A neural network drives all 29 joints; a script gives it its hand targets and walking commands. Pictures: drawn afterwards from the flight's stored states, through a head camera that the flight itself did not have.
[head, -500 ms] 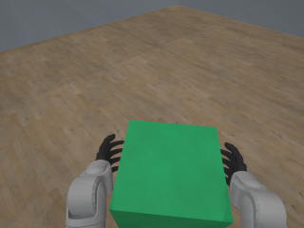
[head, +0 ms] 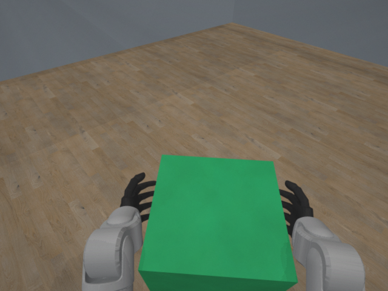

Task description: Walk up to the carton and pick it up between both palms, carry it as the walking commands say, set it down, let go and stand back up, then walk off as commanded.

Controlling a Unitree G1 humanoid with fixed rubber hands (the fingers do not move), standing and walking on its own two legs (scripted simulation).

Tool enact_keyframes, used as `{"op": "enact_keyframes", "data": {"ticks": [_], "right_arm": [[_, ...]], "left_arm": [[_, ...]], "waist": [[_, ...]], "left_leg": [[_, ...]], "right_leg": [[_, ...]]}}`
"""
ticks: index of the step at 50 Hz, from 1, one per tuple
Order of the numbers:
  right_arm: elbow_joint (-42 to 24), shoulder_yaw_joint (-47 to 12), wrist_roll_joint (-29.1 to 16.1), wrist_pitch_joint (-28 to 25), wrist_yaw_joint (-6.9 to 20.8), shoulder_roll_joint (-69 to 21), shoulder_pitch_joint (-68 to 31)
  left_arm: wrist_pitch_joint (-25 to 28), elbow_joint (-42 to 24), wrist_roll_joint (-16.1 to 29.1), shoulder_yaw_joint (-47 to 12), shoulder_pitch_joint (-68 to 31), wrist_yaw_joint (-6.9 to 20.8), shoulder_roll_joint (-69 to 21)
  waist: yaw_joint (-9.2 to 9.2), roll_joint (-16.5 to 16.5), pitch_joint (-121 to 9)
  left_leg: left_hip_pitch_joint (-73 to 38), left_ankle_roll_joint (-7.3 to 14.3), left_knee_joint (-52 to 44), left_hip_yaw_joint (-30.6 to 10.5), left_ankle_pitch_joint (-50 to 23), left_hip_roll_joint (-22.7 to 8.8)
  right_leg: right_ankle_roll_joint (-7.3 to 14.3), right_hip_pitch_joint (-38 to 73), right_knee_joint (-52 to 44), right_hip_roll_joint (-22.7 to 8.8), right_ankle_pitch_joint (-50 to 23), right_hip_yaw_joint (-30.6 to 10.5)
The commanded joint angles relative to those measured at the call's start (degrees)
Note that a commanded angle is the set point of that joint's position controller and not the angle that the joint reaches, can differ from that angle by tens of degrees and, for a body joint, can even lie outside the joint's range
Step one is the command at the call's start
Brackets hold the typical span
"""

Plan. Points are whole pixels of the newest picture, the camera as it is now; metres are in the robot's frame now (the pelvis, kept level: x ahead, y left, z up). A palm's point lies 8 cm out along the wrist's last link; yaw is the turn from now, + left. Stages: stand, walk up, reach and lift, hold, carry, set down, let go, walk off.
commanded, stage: carry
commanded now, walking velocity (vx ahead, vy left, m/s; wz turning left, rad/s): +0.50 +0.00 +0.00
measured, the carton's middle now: (211, 236) +0.24 +0.00 +0.03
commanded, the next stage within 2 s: none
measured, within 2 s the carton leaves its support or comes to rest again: neither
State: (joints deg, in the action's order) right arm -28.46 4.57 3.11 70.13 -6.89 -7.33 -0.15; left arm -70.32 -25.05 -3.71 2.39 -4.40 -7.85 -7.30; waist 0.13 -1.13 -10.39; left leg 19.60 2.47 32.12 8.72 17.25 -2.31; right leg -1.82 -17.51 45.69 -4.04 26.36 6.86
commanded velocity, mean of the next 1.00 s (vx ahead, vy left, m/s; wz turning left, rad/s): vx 0.50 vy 0.00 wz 0.00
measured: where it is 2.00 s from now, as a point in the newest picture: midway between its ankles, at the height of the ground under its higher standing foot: (191, 163)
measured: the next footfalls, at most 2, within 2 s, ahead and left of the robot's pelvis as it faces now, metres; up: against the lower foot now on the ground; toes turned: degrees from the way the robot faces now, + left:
right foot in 0.22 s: +0.24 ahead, -0.11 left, +0.00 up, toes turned -6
left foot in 0.50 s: +0.38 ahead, +0.13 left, +0.00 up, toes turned +9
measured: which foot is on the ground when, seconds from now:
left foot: down 0.00-0.24, up 0.26-0.48, down 0.50-0.84, up 0.86-1.00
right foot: up 0.00-0.20, down 0.22-0.52, up 0.54-0.78, down 0.80-1.00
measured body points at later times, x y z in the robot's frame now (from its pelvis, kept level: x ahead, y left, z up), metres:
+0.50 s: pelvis +0.30 +0.02 +0.00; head +0.28 +0.02 +0.45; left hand +0.56 +0.17 +0.10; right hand +0.56 -0.13 +0.09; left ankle +0.33 +0.12 -0.73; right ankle +0.20 -0.11 -0.73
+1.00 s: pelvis +0.62 +0.02 +0.01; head +0.62 +0.01 +0.46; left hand +0.88 +0.17 +0.10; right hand +0.88 -0.13 +0.09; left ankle +0.53 +0.12 -0.66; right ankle +0.59 -0.06 -0.73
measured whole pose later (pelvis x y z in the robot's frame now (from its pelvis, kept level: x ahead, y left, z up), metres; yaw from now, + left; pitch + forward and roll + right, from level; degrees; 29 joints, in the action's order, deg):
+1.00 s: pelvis +0.62 +0.02 +0.01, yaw +3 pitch +4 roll +1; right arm -31.8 4.5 3.1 69.0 -6.7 -7.4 1.4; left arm -68.4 -27.1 -3.7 1.0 -3.4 -7.7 -7.3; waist 0.3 0.3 -5.7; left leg 23.7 -0.2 59.0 5.2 26.4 -1.7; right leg 3.4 -14.2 26.5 -1.5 16.7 9.0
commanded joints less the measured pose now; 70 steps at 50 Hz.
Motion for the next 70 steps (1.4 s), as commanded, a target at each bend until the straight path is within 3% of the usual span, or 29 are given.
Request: {"op": "enact_keyframes", "data": {"ticks": [1, 6, 10, 11, 13, 14, 17, 23, 24, 25, 26, 27, 29, 32, 37, 39, 40, 41, 42, 43, 46, 55, 57, 59, 60, 61, 62, 66, 70], "right_arm": [[-8.05, -35.8, -17.96, -1.52, 5.92, -44.87, -25.01], [-11.7, -36.94, -19.21, -2.94, 6.2, -46.32, -26.62], [-11.86, -36.93, -18.41, -2.87, 5.82, -45.18, -26.17], [-12.46, -38.02, -18.72, -2.41, 5.73, -44.83, -26.83], [-11.66, -37.72, -18.01, -0.8, 5.55, -42.14, -26.01], [-12.13, -38.45, -18.06, -0.83, 5.56, -42.16, -25.5], [-11.29, -38.25, -17.72, -2.18, 5.39, -44.61, -26.49], [-11.49, -38.14, -17.47, -1.97, 5.49, -44.92, -25.86], [-8.32, -36.81, -16.7, -1.8, 5.66, -45.16, -22.93], [-10.25, -37.57, -17.68, -2.14, 5.66, -45.1, -24.71], [-9.96, -37.4, -17.78, -2.18, 5.54, -43.03, -25.11], [-8.47, -36.48, -17.17, -1.76, 5.28, -42.75, -23.49], [-6.74, -35.32, -16.17, -1.45, 5.1, -43.68, -20.37], [-11.04, -38.14, -19.05, -2.31, 5.66, -46.98, -27.11], [-13.46, -38.94, -19.62, -3.68, 6.14, -47.23, -27.35], [-13.63, -39.25, -19.59, -3.87, 5.94, -47.1, -25.53], [-16.82, -38.94, -19.62, -4.17, 5.76, -44.89, -27.29], [-15.22, -38.42, -18.99, -3.21, 5.71, -44.74, -25.6], [-14.69, -39.25, -18.86, -2.64, 5.95, -43.47, -25.47], [-14.2, -39.7, -18.54, -2.52, 5.97, -44.0, -25.53], [-12.58, -39.93, -18.55, -3.18, 5.75, -44.91, -24.46], [-11.15, -39.19, -17.2, -2.68, 5.7, -44.68, -26.26], [-8.24, -37.35, -16.18, -1.44, 5.39, -42.0, -23.6], [-7.18, -37.44, -17.28, -1.2, 5.32, -42.45, -23.05], [-8.28, -36.25, -16.8, -1.46, 5.27, -41.11, -23.0], [-5.97, -35.76, -16.48, -1.29, 4.96, -42.33, -21.23], [-7.26, -36.03, -16.74, -1.46, 5.11, -43.09, -21.61], [-9.85, -38.46, -18.52, -2.91, 5.96, -48.36, -26.06], [-13.24, -39.9, -19.06, -4.13, 6.25, -48.69, -27.69]], "left_arm": [[1.91, -8.28, 16.69, -36.13, -20.26, 5.95, -46.91], [3.36, -12.9, 17.75, -37.58, -21.01, 5.55, -48.87], [3.54, -13.96, 17.82, -37.08, -20.62, 5.14, -48.46], [3.3, -12.89, 17.11, -35.68, -17.56, 5.07, -47.61], [2.68, -10.78, 16.31, -34.98, -16.3, 4.42, -44.91], [2.65, -8.56, 16.0, -34.12, -13.44, 4.65, -45.65], [3.15, -9.48, 17.43, -34.91, -17.7, 5.78, -47.83], [3.03, -11.56, 17.09, -35.53, -17.75, 5.85, -46.05], [2.89, -11.12, 16.86, -35.67, -17.06, 5.84, -46.03], [3.2, -12.45, 16.39, -35.91, -18.53, 5.74, -45.55], [2.64, -11.46, 16.04, -35.42, -17.74, 5.76, -45.06], [2.32, -12.81, 16.71, -36.56, -18.83, 5.59, -44.64], [1.65, -10.01, 16.57, -36.15, -18.51, 5.72, -44.47], [2.85, -9.21, 16.98, -34.92, -18.03, 5.96, -48.6], [4.32, -14.69, 17.56, -36.82, -20.24, 5.61, -48.82], [4.62, -14.32, 17.6, -36.64, -17.86, 5.53, -49.55], [4.63, -14.38, 17.73, -36.36, -16.13, 5.38, -49.26], [4.3, -15.92, 17.53, -36.49, -17.4, 5.13, -47.04], [4.29, -13.27, 16.58, -35.25, -15.45, 4.99, -46.12], [4.38, -12.91, 16.71, -35.08, -15.62, 5.03, -47.12], [4.12, -10.0, 17.18, -34.7, -13.97, 6.3, -48.09], [3.83, -12.12, 17.17, -34.81, -17.18, 7.07, -44.72], [2.47, -10.18, 15.74, -33.99, -15.17, 6.5, -41.84], [2.17, -11.45, 15.21, -33.92, -17.14, 5.88, -41.36], [1.99, -13.82, 16.46, -35.85, -18.74, 5.77, -42.21], [1.6, -12.62, 17.61, -36.49, -19.37, 5.81, -42.95], [1.64, -10.74, 17.06, -35.45, -18.38, 6.18, -43.21], [3.08, -10.42, 17.83, -35.37, -19.05, 7.26, -48.8], [4.14, -12.15, 17.63, -36.15, -18.51, 7.45, -50.32]], "waist": [[-1.52, 8.94, -8.93], [-1.57, 14.95, -9.28], [0.38, 10.3, -12.24], [1.74, 3.71, -17.45], [2.93, -18.25, -17.55], [2.79, -18.83, -16.64], [1.87, -5.2, -7.67], [1.2, -10.65, -6.38], [0.57, -6.56, -7.75], [-0.71, -4.94, -11.3], [-2.07, 8.5, -13.61], [-1.88, 17.79, -12.43], [-2.08, 13.1, -8.21], [-2.21, 7.28, -4.97], [-1.08, 12.62, -6.85], [0.25, 8.56, -13.36], [1.93, 5.54, -18.35], [2.6, -6.55, -22.08], [2.72, -18.4, -19.23], [2.25, -14.86, -19.23], [1.47, -2.48, -11.68], [1.86, -12.01, -3.59], [0.77, -8.02, -1.14], [-1.62, 0.4, -10.05], [-2.49, 15.59, -16.13], [-1.91, 19.86, -13.02], [-2.09, 15.23, -12.38], [-1.26, 4.83, -8.64], [-0.86, 12.67, -8.07]], "left_leg": [[-38.0, 8.76, -13.71, -25.7, -32.6, -18.77], [-34.23, 6.06, -12.99, -13.5, -35.08, -14.34], [-19.4, 0.99, -1.79, -2.22, -45.21, -8.18], [-8.77, -1.47, 5.99, -0.47, -39.21, -6.59], [18.87, -4.05, 30.38, -1.35, 1.32, 3.38], [25.79, -4.34, 37.32, -5.62, 17.14, 3.86], [28.07, -2.63, 24.36, -10.62, 13.44, -3.81], [0.27, -2.27, -7.97, 1.41, -2.21, 1.73], [-8.87, -2.12, -10.52, 4.09, -7.37, 3.22], [-20.39, -1.15, -10.33, 0.3, -9.44, 0.88], [-31.78, 2.22, -12.7, -17.52, -14.22, -10.69], [-40.03, 8.57, -15.56, -31.72, -25.18, -19.5], [-39.8, 13.4, -10.61, -33.31, -48.34, -21.72], [-46.32, 8.05, -11.19, -24.58, -48.41, -17.83], [-27.88, 3.34, -11.74, -6.05, -43.78, -11.63], [-21.9, -0.39, 0.17, 0.78, -52.09, -7.33], [-11.36, -2.14, 8.47, 1.78, -46.82, -6.3], [2.92, -4.35, 24.04, 2.38, -28.63, -1.17], [17.3, -4.22, 36.19, -2.19, 7.29, 6.39], [20.2, -3.27, 40.49, -7.05, 15.25, 5.06], [26.14, -2.93, 30.94, -8.24, 9.86, -2.66], [3.7, -3.36, -2.26, 3.28, -5.65, 2.2], [-6.15, -3.05, -6.24, 6.85, -9.98, 4.35], [-26.54, 1.09, -8.36, -4.87, -7.02, -1.45], [-38.75, 6.58, -13.0, -25.49, -15.23, -15.55], [-43.7, 12.99, -13.86, -35.3, -35.28, -21.55], [-39.9, 15.81, -10.51, -32.98, -44.43, -22.54], [-30.28, 8.02, -15.7, -21.08, -22.9, -18.05], [-20.41, 5.54, -16.95, -9.54, -13.53, -14.61]], "right_leg": [[1.32, -29.99, 6.96, 0.18, 1.26, -3.61], [1.08, -19.53, -12.7, 3.99, -6.4, 2.6], [3.45, 7.89, -22.91, 6.52, -21.82, 5.54], [5.53, 23.58, -20.76, 2.35, -21.05, 0.92], [18.93, 42.12, -24.12, -17.48, -36.94, -31.87], [22.57, 43.79, -23.31, -21.47, -49.84, -35.12], [13.21, 33.99, -26.4, -17.74, -33.5, -23.49], [7.12, 16.31, -27.42, -11.54, -26.5, -4.28], [5.06, 12.04, -23.14, -9.44, -27.75, -0.6], [3.01, 6.64, -12.6, -6.39, -30.92, 3.04], [-0.37, -6.26, 4.28, -1.42, -24.6, 5.88], [-1.02, -21.85, 12.7, 4.1, -0.15, 3.59], [1.16, -30.23, 21.01, 2.65, 5.06, -3.29], [1.51, -37.84, 10.69, 1.18, 6.11, -1.87], [2.26, -10.44, -15.95, 5.28, -10.52, 4.96], [3.65, 10.23, -23.84, 9.01, -23.13, 7.33], [5.88, 25.37, -19.78, 4.32, -23.26, 2.75], [11.73, 36.69, -23.1, -10.15, -23.49, -18.34], [20.48, 43.39, -24.82, -18.56, -43.79, -35.81], [22.37, 42.14, -23.14, -19.95, -53.81, -36.62], [14.27, 36.8, -25.15, -16.63, -40.81, -22.96], [8.01, 17.69, -31.14, -10.63, -30.76, -3.68], [5.79, 10.19, -26.09, -9.18, -31.9, -0.37], [2.46, 0.65, -3.41, -3.97, -40.49, 3.95], [0.34, -11.82, 13.44, 1.8, -21.66, 3.68], [1.11, -23.05, 22.79, 6.74, 1.54, -0.66], [1.69, -24.21, 26.53, 2.61, 3.62, -6.43], [1.91, -20.82, 6.68, -0.66, 1.64, -4.97], [1.76, -7.96, -13.24, 1.83, -5.69, 0.73]]}}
